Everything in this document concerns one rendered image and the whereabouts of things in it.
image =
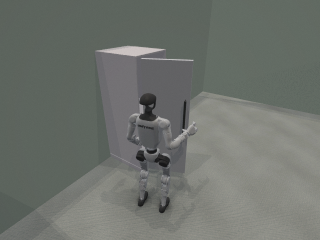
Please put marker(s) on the robot left forearm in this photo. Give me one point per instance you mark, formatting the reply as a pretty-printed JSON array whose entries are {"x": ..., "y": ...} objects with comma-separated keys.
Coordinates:
[{"x": 135, "y": 141}]

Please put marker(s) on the right robot thigh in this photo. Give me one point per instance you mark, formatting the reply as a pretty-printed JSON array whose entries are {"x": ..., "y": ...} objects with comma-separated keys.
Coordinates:
[{"x": 165, "y": 163}]

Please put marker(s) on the robot left upper arm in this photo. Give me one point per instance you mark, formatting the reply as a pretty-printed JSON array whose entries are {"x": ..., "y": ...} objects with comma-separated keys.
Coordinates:
[{"x": 132, "y": 126}]

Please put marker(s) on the robot right foot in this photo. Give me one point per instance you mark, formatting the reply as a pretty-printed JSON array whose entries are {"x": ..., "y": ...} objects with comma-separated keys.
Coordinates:
[{"x": 162, "y": 207}]

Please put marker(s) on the right robot hand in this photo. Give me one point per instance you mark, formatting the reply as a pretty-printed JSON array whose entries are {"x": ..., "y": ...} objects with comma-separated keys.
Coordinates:
[{"x": 191, "y": 129}]

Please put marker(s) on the robot right upper arm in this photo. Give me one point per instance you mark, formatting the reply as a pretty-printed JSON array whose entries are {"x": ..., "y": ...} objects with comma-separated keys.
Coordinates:
[{"x": 165, "y": 125}]

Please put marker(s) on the handle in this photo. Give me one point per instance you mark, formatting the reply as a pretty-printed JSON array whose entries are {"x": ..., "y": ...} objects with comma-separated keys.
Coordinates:
[{"x": 184, "y": 115}]

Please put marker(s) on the robot right forearm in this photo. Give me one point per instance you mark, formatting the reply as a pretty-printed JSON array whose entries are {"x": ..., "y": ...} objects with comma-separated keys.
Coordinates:
[{"x": 181, "y": 138}]

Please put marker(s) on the fridge door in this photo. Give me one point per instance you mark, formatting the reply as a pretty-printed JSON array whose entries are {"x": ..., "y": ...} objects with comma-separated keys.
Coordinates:
[{"x": 170, "y": 80}]

